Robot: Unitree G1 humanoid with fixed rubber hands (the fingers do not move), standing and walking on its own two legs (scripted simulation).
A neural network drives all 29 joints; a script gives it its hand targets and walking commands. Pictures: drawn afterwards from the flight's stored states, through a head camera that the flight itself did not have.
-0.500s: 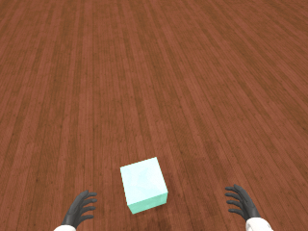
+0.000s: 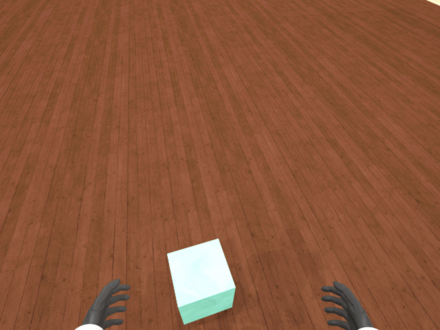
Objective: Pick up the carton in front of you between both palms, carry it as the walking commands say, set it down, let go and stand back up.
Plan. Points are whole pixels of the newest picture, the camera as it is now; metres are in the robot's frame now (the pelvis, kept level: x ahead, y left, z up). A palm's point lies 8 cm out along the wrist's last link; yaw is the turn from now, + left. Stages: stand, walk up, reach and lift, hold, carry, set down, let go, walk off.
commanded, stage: stand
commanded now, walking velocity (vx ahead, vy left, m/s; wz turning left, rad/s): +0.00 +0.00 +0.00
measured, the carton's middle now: (201, 281) +0.44 +0.08 -0.65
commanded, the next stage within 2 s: none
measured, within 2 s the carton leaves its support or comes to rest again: neither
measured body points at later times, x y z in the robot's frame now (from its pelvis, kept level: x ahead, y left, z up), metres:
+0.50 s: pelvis +0.02 +0.02 +0.00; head +0.04 +0.05 +0.45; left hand +0.17 +0.30 -0.12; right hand +0.14 -0.28 -0.09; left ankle +0.02 +0.12 -0.74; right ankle -0.04 -0.12 -0.74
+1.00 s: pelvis +0.01 +0.02 +0.01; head +0.01 +0.04 +0.45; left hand +0.13 +0.32 -0.12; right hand +0.11 -0.29 -0.09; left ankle +0.02 +0.12 -0.74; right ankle -0.04 -0.12 -0.74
